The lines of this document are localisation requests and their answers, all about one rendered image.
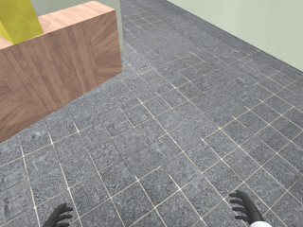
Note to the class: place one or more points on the carton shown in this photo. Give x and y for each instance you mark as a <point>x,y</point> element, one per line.
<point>18,21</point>

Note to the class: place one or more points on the pedestal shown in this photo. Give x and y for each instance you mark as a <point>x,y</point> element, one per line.
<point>78,51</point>

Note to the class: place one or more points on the robot left hand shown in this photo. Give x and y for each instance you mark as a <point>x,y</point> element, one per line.
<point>55,217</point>

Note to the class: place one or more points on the robot right hand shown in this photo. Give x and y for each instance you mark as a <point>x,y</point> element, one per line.
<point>250,210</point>

